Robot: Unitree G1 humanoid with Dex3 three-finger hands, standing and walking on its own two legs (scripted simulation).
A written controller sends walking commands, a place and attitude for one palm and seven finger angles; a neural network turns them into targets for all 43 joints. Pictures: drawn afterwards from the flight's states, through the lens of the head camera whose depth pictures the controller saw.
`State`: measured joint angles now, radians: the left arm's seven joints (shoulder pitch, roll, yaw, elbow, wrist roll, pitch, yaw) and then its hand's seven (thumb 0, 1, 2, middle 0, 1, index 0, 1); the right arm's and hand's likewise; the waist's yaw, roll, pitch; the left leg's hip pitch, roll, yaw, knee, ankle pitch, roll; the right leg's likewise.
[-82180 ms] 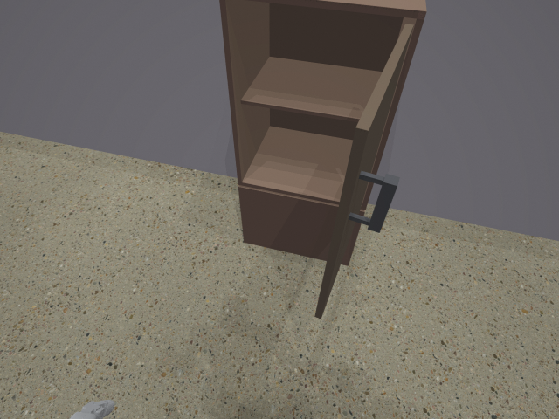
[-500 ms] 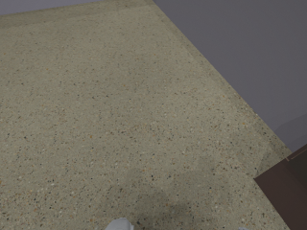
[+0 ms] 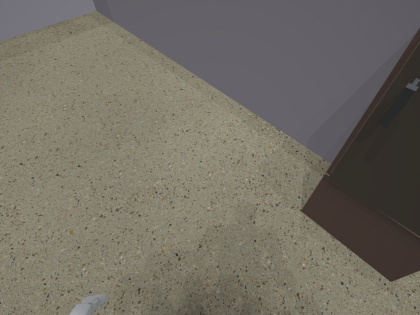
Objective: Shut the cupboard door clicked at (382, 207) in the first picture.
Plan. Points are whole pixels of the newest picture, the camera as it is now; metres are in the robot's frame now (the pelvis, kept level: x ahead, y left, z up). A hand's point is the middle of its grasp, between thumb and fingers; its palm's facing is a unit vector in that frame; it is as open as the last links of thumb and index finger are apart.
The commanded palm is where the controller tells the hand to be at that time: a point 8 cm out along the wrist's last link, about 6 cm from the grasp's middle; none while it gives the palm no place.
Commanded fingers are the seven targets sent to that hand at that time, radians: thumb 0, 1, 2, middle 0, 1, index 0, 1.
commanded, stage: turn to face it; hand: left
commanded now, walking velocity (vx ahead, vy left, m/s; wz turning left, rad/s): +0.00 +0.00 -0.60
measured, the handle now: (399, 103) +0.61 -0.46 +0.05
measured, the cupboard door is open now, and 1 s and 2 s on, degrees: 2 2 2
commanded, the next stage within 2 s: take the last steps up to it in 1.14 s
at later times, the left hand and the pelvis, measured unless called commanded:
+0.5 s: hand out of the picture +0.14 +0.20 -0.18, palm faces -0.21 -0.96 -0.19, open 7.4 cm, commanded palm none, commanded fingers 0.00 0.90 0.90 -0.20 -0.30 -0.20 -0.30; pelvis +0.03 +0.02 +0.00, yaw -16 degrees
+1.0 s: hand (176, 274) +0.22 +0.09 -0.14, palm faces -0.51 -0.81 -0.29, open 7.4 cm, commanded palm none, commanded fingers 0.00 0.90 0.90 -0.20 -0.30 -0.20 -0.30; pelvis +0.02 -0.02 +0.00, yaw -32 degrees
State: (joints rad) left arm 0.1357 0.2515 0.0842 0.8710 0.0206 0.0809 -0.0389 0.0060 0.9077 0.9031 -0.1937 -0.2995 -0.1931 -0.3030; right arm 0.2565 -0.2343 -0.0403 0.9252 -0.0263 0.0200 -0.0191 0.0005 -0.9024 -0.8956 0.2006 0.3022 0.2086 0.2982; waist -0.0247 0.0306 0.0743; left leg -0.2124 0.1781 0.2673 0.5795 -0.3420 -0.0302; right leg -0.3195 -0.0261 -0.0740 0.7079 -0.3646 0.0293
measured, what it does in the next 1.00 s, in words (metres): steps on the spot, turning right: right foot, then left foot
